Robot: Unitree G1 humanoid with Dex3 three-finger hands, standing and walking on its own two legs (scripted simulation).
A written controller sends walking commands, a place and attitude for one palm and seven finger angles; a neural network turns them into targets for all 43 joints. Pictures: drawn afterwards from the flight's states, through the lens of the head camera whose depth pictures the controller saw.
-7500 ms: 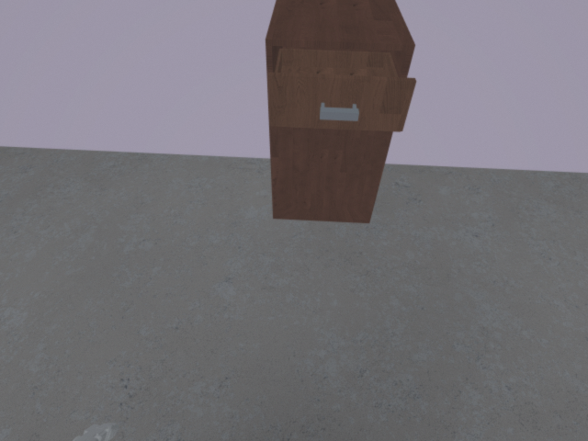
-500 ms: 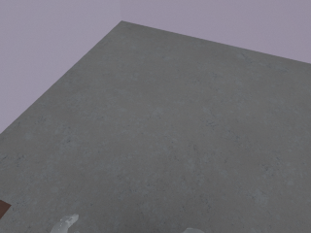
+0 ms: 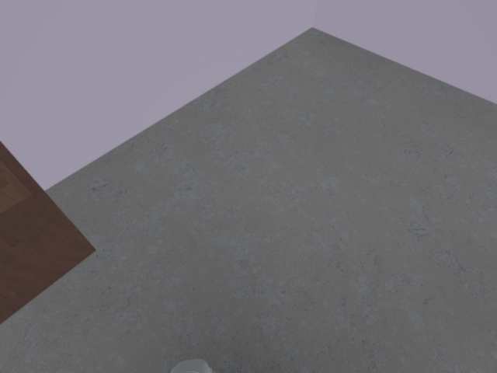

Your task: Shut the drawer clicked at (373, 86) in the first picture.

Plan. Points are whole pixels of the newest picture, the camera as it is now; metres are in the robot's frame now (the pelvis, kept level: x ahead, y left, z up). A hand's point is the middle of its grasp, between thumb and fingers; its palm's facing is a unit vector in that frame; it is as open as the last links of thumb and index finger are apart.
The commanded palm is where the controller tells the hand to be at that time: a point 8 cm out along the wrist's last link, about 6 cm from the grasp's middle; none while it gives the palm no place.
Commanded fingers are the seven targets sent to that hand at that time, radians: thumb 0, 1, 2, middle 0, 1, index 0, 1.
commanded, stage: turn to face it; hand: left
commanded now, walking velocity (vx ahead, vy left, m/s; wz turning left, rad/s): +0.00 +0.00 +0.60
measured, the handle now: out of the picture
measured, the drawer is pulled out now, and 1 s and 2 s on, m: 0.19 0.19 0.19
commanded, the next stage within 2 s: take the last steps up to it in 1.48 s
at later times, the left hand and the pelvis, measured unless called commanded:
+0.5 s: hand out of the picture +0.07 +0.26 -0.14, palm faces +0.28 -0.93 -0.25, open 7.4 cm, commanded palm none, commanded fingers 0.00 0.90 0.90 -0.20 -0.30 -0.20 -0.30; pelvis -0.01 +0.03 +0.01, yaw +15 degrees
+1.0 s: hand out of the picture -0.10 +0.20 -0.16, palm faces +0.58 -0.78 -0.24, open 7.4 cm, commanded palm none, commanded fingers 0.00 0.90 0.90 -0.20 -0.30 -0.20 -0.30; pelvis -0.02 +0.01 +0.00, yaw +35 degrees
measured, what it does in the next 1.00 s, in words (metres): steps on the spot, turning left: left foot, then right foot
